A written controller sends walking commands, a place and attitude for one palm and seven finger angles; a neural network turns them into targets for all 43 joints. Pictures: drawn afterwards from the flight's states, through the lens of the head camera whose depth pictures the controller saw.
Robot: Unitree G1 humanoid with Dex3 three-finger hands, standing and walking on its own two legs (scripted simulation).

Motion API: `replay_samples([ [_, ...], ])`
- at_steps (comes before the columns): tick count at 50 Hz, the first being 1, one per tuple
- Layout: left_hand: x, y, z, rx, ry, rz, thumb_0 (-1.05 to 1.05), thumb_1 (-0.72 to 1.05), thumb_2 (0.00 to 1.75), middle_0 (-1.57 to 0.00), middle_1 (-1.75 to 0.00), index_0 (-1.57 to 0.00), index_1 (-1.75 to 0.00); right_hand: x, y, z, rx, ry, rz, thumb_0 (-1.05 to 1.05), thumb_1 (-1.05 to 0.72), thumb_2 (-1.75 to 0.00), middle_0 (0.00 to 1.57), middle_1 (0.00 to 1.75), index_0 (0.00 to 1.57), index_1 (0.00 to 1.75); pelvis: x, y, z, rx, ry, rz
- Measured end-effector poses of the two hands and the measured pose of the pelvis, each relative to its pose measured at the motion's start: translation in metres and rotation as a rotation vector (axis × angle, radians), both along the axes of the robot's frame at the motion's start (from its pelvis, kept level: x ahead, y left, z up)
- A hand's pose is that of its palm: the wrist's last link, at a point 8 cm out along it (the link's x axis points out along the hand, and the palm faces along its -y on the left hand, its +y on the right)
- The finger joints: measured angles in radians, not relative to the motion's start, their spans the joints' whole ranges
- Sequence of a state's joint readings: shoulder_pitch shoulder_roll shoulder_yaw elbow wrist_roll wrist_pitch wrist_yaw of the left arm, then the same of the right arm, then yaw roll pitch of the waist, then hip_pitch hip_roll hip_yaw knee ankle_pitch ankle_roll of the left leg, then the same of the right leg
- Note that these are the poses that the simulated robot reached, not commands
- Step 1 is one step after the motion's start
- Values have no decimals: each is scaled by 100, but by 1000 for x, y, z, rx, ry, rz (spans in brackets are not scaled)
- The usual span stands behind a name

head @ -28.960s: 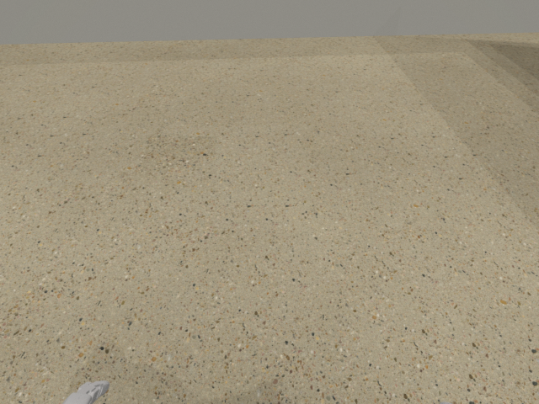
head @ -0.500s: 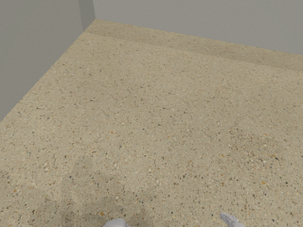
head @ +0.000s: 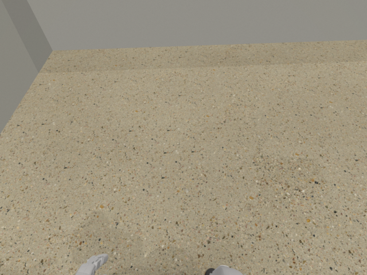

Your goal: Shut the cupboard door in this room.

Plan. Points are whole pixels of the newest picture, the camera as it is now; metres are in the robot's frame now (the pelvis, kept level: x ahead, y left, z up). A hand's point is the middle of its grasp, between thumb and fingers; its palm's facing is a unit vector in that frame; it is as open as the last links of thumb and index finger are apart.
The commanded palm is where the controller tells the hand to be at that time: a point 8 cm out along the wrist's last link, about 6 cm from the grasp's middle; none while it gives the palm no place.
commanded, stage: walk around to get in front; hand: left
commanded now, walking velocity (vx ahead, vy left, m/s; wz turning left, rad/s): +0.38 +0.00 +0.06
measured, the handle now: out of the picture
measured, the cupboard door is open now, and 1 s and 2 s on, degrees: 86 86 86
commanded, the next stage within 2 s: walk to a spot facing it in 0.62 s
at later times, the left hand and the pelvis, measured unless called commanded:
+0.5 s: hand out of the picture +0.09 +0.15 -0.16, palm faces +0.24 -0.96 -0.15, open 7.3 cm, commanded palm none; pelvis +0.18 +0.00 +0.02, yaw +8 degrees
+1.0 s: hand (107, 168) +0.45 +0.25 -0.14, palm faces +0.20 -0.96 -0.22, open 7.3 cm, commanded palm none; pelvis +0.35 +0.04 +0.01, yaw +13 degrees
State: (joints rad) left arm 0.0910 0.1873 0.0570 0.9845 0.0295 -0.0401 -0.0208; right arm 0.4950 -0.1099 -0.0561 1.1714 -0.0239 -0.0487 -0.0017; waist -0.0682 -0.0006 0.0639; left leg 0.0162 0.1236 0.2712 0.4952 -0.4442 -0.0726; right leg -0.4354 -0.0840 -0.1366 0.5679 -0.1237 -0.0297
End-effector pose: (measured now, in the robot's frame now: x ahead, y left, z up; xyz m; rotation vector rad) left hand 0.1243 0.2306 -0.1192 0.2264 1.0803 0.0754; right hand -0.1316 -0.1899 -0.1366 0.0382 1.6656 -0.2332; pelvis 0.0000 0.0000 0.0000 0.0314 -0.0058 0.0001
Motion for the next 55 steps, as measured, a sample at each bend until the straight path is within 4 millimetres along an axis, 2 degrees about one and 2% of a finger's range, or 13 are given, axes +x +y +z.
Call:
replay_samples([
  [3,19,-20,-2,-9,-25,15,0,92,90,-19,-29,-20,-30,35,-15,-8,18,0,8,1,-91,-90,20,30,20,30,21,-14,-2,-9,-17,4],
  [6,14,-32,0,-27,15,63,0,91,90,-20,-29,-20,-30,94,-35,-7,-4,-90,51,1,-91,-90,20,30,19,30,40,-22,6,-14,-28,19],
  [11,5,-19,10,18,53,162,-4,96,90,-20,-30,-20,-30,208,-62,3,-52,-288,140,1,-91,-90,20,30,19,30,73,-29,17,-28,-21,40],
  [16,-17,-20,6,1,170,216,-2,95,90,-20,-30,-20,-30,306,-69,20,-81,-435,212,1,-92,-90,20,30,19,30,108,-27,22,-40,-13,66],
  [22,-41,-28,-4,-71,314,311,-1,92,90,-20,-29,-20,-30,403,-46,31,-82,-499,340,1,-92,-90,20,30,19,30,151,-10,22,-55,-7,114],
  [29,-48,-19,-21,-152,494,404,0,91,90,-20,-30,-20,-30,499,15,24,-74,-547,464,1,-91,-90,20,30,19,30,212,32,5,-58,0,159],
  [31,-35,-8,-23,-159,521,395,0,91,90,-20,-30,-20,-30,511,29,22,-73,-565,454,1,-91,-90,20,30,19,30,224,43,3,-53,-8,155],
  [34,6,17,-19,-135,487,365,1,91,90,-20,-30,-20,-30,507,40,22,-68,-534,403,1,-91,-90,20,30,19,30,244,54,10,-50,-18,139],
  [42,170,71,-6,-45,202,287,0,92,90,-19,-29,-19,-30,481,18,29,-133,-366,300,-2,-96,-90,21,30,20,30,298,61,23,-30,-13,149],
  [46,246,73,4,-24,63,272,0,92,90,-19,-29,-19,-30,465,14,21,-93,-228,295,-1,-94,-90,20,30,19,30,324,53,21,-22,-8,190],
  [50,303,62,10,-1,-20,252,0,92,90,-19,-29,-19,-30,466,7,6,-45,-139,277,0,-92,-90,20,30,20,30,350,39,13,-9,-4,222],
  [52,321,55,8,15,-54,251,0,92,90,-19,-29,-19,-30,477,1,-6,-24,-117,279,0,-92,-90,20,30,20,30,364,31,4,-5,-2,242],
  [55,325,43,13,19,-66,269,0,91,90,-20,-29,-20,-30,507,-7,-12,-13,-130,314,1,-91,-90,20,30,20,30,370,24,5,-6,-17,291],
])
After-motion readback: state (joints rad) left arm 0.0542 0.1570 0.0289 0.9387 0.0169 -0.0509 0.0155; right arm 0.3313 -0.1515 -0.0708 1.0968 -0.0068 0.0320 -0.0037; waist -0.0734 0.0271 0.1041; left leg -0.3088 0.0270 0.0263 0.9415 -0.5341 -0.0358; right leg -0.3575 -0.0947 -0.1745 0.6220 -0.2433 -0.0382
